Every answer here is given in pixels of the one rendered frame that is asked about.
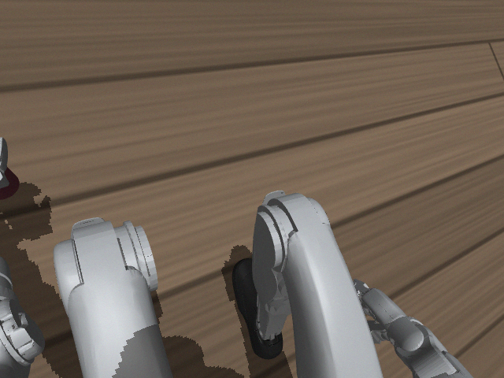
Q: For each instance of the can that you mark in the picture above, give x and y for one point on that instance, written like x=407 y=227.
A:
x=14 y=183

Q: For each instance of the left robot arm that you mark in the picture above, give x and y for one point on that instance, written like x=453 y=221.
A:
x=21 y=340

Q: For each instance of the right robot foot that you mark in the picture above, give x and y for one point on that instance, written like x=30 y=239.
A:
x=246 y=297

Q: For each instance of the right robot hand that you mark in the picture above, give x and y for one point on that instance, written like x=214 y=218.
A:
x=380 y=307

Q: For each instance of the right robot arm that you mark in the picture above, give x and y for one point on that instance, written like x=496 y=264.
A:
x=422 y=352

